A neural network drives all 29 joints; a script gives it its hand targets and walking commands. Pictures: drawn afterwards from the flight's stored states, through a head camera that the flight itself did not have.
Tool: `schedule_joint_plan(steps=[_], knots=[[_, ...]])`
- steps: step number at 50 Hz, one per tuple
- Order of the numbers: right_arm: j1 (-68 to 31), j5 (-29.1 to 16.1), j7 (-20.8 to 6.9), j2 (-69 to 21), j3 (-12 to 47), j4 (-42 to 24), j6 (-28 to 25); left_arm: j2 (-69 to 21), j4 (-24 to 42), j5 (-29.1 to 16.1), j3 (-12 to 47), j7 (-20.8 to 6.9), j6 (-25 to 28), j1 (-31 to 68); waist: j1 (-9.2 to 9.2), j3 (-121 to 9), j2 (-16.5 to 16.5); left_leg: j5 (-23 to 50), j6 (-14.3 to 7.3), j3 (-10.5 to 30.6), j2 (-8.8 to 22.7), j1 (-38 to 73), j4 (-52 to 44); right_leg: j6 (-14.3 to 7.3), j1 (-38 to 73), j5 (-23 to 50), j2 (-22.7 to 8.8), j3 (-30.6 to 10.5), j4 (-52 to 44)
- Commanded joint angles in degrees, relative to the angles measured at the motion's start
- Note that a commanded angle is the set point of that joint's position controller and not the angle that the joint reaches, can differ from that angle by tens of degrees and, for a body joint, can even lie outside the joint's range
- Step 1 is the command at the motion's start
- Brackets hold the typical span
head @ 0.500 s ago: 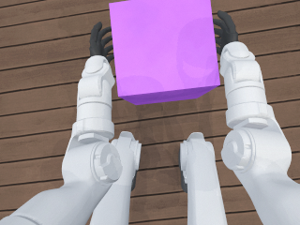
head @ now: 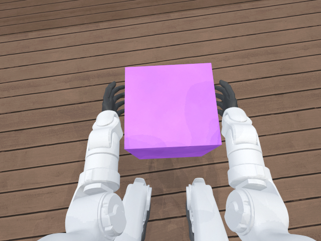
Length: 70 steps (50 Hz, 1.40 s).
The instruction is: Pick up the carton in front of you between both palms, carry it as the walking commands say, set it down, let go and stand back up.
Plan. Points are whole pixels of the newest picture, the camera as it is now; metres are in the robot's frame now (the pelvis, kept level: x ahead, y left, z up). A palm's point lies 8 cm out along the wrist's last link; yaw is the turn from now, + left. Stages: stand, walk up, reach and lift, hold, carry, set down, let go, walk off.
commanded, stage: reach and lift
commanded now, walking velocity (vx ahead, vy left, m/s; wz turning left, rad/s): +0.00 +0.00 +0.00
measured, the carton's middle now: (169, 119) +0.43 +0.00 -0.11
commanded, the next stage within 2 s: hold in 1.80 s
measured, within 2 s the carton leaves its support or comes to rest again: neither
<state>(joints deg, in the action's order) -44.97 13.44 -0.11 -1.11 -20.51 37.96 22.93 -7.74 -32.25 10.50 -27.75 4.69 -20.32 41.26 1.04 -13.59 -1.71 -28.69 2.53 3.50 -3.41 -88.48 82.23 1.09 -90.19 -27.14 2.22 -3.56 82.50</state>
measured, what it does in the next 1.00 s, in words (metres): rises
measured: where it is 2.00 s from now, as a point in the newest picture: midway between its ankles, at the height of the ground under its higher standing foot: (167, 227)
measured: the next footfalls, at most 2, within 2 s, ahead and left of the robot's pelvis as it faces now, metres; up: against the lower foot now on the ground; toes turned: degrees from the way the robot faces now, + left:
none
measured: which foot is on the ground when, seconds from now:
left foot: down 0.00-1.00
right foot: down 0.00-1.00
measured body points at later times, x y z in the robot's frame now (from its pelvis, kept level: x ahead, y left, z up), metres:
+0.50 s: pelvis +0.05 +0.01 +0.13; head +0.11 +0.00 +0.58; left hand +0.39 +0.15 +0.11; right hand +0.39 -0.15 +0.11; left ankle +0.07 +0.13 -0.56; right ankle +0.08 -0.12 -0.56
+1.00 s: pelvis +0.05 +0.01 +0.18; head +0.02 +0.01 +0.62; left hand +0.37 +0.15 +0.20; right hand +0.35 -0.15 +0.19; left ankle +0.07 +0.13 -0.56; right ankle +0.08 -0.12 -0.56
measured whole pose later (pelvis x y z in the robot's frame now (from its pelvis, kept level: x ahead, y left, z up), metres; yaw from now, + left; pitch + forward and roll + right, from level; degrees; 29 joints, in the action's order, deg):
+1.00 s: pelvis +0.05 +0.01 +0.18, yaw -1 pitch -4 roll +0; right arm -18.7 18.2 -1.0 -9.6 -17.7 23.0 35.8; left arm -10.2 -24.4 18.2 -19.4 -0.4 -33.4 20.3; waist -0.3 0.4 -0.6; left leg -13.5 0.4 4.4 -1.3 -10.5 27.9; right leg 0.9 -11.4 -11.9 0.8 -3.9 27.2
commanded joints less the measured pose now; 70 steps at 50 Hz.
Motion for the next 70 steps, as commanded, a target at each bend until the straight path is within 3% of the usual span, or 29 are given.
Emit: schedule_joint_plan(steps=[1,13,22,35,41,46,54,70], knots=[[-30.99,-9.11,-12.26,-63.34,29.42,-0.34,-2.45,-60.07,-5.86,-7.86,35.31,-15.53,-0.67,33.4,-1.22,-40.97,3.5,10.41,-0.68,-4.86,-7.2,21.49,-12.97,-0.45,36.64,12.98,6.72,3.36,-13.57],[-20.29,-8.8,-12.7,-64.44,32.77,-5.03,-2.71,-61.02,-4.22,-6.08,37.74,-16.19,-0.53,20.46,-0.79,-32.54,2.58,15.09,-1.72,-1.7,-5.61,39.36,-27.48,-0.77,52.35,16.88,5.77,0.97,-27.27],[-10.28,-8.64,-12.88,-63.92,35.4,-8.24,-1.49,-61.1,-1.58,-5.72,40.84,-16.65,-1.88,10.32,-1.17,-23.44,2.36,22.61,-1.96,0.4,-4.11,55.41,-39.22,-1.27,64.67,23.02,4.75,-0.4,-38.54],[-0.68,-11.51,-13.09,-62.14,39.84,-18.09,6.21,-60.31,5.75,-7.38,44.87,-17.71,-9.51,-1.35,-1.27,-8.84,1.09,29.97,-1.9,1.47,-2.09,75.95,-55.44,-0.7,82.5,28.28,3.56,-0.42,-54.93],[0.69,-9.11,-13.6,-60.69,35.22,-17.28,10.12,-57.75,5.08,-5.3,40.67,-18.54,-13.24,-1.61,-1.58,2.16,0.81,21.82,-2.34,1.21,-1.43,77.36,-60.52,-1.43,83.29,20.6,3.21,0.07,-59.68],[-5.54,-8.19,-14.64,-61.14,32.63,-15.6,10.09,-58.28,3.78,-4.31,38.16,-19.36,-13.09,4.67,-1.28,3.89,0.52,15.06,-2.99,0.75,-1.1,76.5,-61.04,-1.7,83.33,14.58,2.87,0.55,-59.8],[-9.49,-8.56,-14.6,-62.52,34.09,-16.77,9.99,-58.54,4.62,-4.46,38.88,-19.76,-12.71,8.64,-1.3,-0.58,1.63,16.14,-3.05,0.26,-1.3,78.17,-60.5,-1.21,85.98,15.43,2.76,0.64,-59.84],[-0.76,-9.82,-13.45,-61.76,35.74,-21.73,12.21,-55.71,10.57,-5.5,40.87,-19.55,-14.7,1.07,-1.14,-1.56,1.88,26.86,-2.32,0.16,-2.27,83.01,-62.38,-0.37,90.88,27.28,2.87,-0.16,-62.25]])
